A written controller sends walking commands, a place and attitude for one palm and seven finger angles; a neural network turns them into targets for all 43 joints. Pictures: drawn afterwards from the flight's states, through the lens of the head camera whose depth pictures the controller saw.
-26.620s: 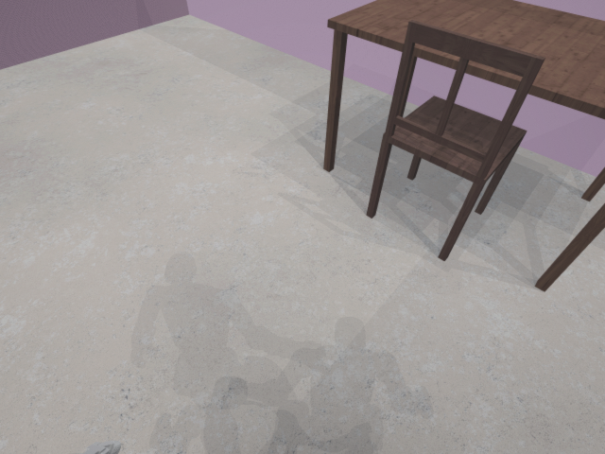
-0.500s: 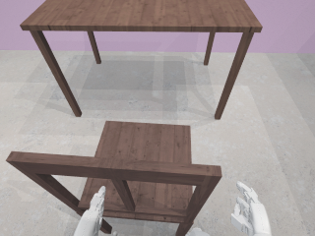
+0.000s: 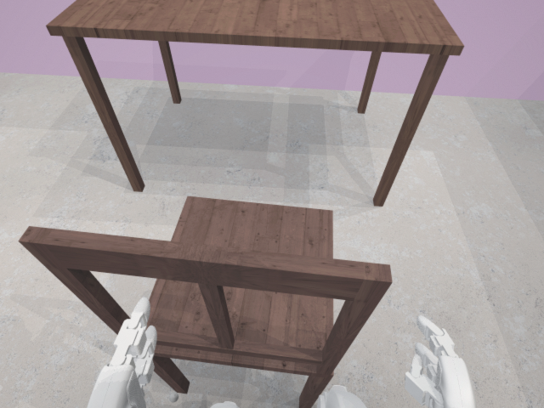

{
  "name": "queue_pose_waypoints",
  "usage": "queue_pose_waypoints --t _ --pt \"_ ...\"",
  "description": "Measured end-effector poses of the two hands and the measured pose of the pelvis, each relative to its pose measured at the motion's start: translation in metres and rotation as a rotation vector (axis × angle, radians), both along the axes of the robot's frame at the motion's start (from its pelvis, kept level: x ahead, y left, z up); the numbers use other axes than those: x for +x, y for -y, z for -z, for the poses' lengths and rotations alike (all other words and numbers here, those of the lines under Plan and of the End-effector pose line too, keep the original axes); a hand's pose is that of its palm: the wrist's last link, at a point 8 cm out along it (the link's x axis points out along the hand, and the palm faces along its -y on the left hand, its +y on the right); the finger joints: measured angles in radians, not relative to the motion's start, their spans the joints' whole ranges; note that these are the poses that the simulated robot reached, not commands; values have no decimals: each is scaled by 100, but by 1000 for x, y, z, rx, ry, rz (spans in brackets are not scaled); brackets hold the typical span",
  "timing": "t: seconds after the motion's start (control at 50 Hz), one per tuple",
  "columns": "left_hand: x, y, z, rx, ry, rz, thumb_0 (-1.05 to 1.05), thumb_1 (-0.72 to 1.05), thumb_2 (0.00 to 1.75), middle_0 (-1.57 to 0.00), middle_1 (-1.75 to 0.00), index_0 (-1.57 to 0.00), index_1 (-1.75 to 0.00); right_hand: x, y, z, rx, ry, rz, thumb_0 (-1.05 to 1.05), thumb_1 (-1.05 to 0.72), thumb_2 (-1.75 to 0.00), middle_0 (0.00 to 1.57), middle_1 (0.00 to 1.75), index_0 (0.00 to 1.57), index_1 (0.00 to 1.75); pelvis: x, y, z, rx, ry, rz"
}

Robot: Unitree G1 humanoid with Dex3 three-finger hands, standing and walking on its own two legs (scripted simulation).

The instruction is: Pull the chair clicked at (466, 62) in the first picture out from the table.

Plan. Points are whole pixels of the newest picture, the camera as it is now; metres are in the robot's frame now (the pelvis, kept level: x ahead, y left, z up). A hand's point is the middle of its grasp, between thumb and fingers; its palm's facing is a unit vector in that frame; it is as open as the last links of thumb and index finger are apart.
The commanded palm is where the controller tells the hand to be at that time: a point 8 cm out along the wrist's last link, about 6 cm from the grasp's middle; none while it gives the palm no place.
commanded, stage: draw the hand back to the body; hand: left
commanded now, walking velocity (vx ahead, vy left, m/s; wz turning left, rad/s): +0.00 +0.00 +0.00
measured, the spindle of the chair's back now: (220, 317) +0.26 +0.10 -0.02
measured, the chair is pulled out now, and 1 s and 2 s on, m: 0.68 0.68 0.68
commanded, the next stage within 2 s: step back with the hand held close in 1.40 s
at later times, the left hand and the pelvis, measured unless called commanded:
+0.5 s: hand (88, 363) +0.15 +0.20 +0.12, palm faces +0.20 -0.89 -0.42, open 15.9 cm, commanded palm +0.12 +0.24 +0.16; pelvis +0.01 -0.01 +0.03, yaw +0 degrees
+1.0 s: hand out of the picture +0.20 +0.25 +0.24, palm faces +0.50 -0.74 -0.45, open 9.7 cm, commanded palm +0.16 +0.29 +0.26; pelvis +0.03 -0.01 +0.07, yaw +0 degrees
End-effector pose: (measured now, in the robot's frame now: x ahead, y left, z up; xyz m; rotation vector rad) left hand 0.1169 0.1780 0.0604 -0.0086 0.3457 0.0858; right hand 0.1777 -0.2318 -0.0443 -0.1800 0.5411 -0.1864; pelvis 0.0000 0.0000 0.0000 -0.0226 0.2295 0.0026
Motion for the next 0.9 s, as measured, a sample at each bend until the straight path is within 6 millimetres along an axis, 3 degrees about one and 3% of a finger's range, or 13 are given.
queue_pose_waypoints --t 0.1,0.18,0.24,0.34,0.44,0.62,0.76,0.9 --pt "10 -7 -28 45 248 17 -1 -54 20 0 0 0 0 -4 -3 16 43 -10 -10 2 -90 -90 20 30 21 30 -6 1 8 2 -11 5" --pt "7 -10 -21 72 230 77 -1 -54 20 0 0 0 0 -7 -4 27 77 -34 -4 2 -90 -90 20 30 21 30 -11 2 13 10 -12 15" --pt "5 -15 -28 97 195 99 -1 -54 20 0 0 0 0 -8 -5 28 92 -46 9 2 -90 -90 20 30 21 30 -12 2 9 10 5 14" --pt "3 -27 -44 117 140 86 -1 -51 22 -1 -1 -6 -3 -9 -5 17 100 -31 35 2 -90 -90 20 30 21 30 -7 3 -5 5 33 10" --pt "3 -47 -67 364 58 4 -1 -41 27 -3 -3 -13 -8 -5 -3 1 55 -53 35 2 -90 -90 20 30 21 30 2 5 -22 3 91 1" --pt "14 -72 -117 480 180 -227 0 -12 41 -6 -9 -12 -11 18 -5 -23 44 -19 -5 2 -90 -90 20 30 20 30 14 7 -45 7 187 -6" --pt "25 -80 -142 507 263 -264 0 12 53 -10 -14 -12 -15 35 -7 -39 41 11 -54 2 -90 -90 20 30 21 30 20 12 -57 11 229 -9" --pt "34 -94 -179 584 361 -303 1 37 65 -14 -19 -15 -19 42 -8 -44 48 6 -77 2 -90 -90 20 30 21 30 26 13 -66 11 250 -9"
